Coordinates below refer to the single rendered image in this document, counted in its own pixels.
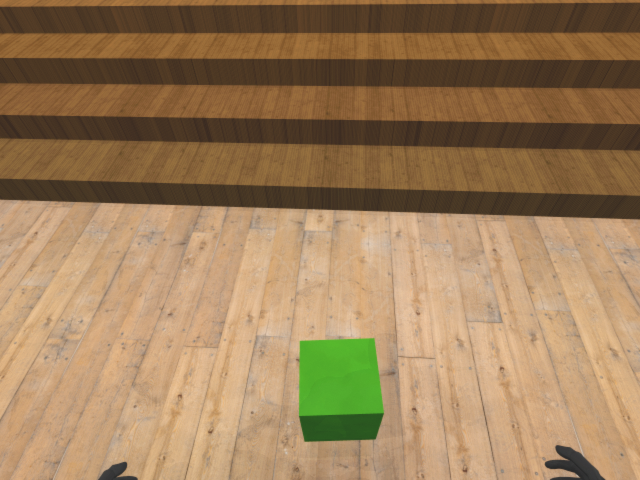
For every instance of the carton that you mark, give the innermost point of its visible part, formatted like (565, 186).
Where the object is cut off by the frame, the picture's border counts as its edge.
(339, 390)

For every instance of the robot right hand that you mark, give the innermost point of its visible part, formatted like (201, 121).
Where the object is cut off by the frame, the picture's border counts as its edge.
(577, 464)

